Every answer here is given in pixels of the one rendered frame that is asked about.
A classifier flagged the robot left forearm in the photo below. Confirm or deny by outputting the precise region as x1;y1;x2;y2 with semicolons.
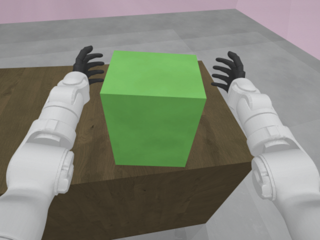
6;71;90;188

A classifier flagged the carton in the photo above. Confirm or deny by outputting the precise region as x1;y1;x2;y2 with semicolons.
100;50;207;167

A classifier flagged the pedestal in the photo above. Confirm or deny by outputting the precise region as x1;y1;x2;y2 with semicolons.
0;60;254;240

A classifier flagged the robot right forearm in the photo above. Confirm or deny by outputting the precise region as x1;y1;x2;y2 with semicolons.
227;78;320;191

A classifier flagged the robot left upper arm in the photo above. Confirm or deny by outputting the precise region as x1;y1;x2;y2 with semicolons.
0;142;74;240

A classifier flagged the left robot hand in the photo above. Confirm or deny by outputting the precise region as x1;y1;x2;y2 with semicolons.
72;45;105;85

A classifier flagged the robot right upper arm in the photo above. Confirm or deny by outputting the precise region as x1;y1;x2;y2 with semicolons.
251;148;320;240

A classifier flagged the right robot hand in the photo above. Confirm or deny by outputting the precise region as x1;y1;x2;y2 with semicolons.
211;51;246;93

